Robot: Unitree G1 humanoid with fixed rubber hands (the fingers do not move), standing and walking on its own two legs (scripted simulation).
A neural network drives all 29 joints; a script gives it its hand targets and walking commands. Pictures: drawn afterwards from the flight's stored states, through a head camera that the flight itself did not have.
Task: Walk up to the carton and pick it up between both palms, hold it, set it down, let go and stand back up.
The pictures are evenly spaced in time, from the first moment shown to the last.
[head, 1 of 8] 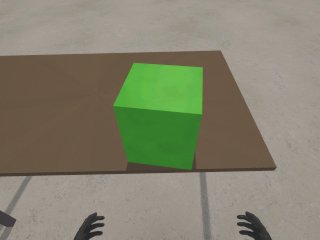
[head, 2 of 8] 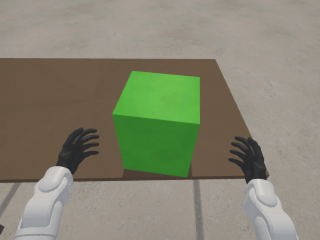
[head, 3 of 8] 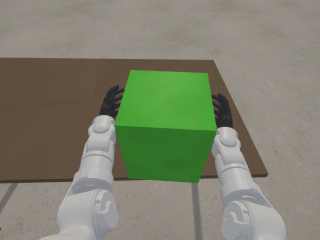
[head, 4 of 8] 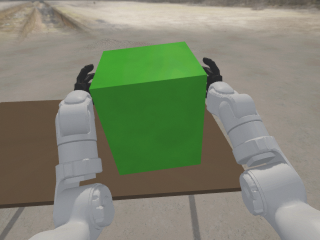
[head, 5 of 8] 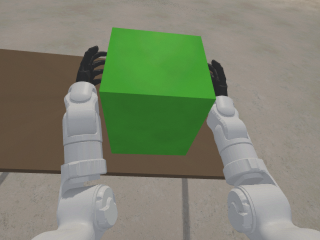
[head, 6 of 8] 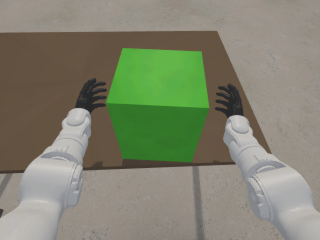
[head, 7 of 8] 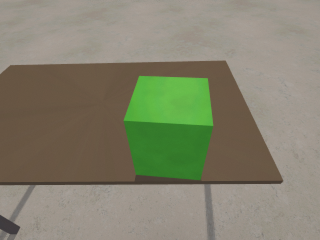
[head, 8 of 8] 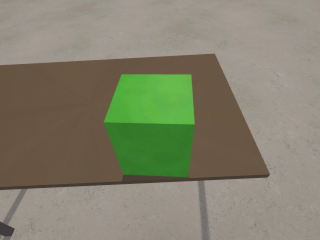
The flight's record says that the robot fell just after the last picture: no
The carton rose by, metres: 0.26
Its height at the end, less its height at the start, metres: +0.00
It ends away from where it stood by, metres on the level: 0.01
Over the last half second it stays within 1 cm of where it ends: yes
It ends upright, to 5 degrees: yes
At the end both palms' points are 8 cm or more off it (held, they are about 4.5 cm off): yes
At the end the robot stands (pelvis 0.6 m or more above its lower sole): yes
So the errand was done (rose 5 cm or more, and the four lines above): yes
